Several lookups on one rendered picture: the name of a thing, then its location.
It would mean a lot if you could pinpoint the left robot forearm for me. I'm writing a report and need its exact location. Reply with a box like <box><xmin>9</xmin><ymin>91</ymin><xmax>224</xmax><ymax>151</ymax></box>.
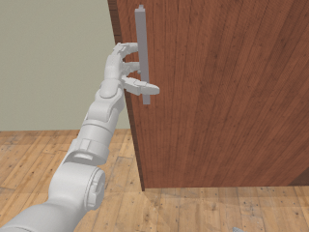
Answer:
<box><xmin>48</xmin><ymin>78</ymin><xmax>125</xmax><ymax>198</ymax></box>

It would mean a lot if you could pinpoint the wardrobe door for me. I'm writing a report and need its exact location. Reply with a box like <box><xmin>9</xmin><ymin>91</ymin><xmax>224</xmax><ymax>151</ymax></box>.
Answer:
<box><xmin>294</xmin><ymin>167</ymin><xmax>309</xmax><ymax>181</ymax></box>
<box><xmin>116</xmin><ymin>0</ymin><xmax>309</xmax><ymax>189</ymax></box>

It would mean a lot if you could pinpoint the robot left hand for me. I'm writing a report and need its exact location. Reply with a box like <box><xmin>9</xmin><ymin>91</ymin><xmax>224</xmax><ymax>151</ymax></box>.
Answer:
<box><xmin>103</xmin><ymin>43</ymin><xmax>160</xmax><ymax>96</ymax></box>

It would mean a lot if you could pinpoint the robot left upper arm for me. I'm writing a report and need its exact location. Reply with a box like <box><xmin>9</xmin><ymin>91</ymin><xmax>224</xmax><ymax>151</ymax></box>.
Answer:
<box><xmin>0</xmin><ymin>161</ymin><xmax>105</xmax><ymax>232</ymax></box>

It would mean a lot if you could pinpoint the handle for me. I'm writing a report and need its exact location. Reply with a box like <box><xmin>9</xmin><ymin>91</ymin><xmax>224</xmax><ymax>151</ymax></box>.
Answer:
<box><xmin>134</xmin><ymin>4</ymin><xmax>151</xmax><ymax>104</ymax></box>

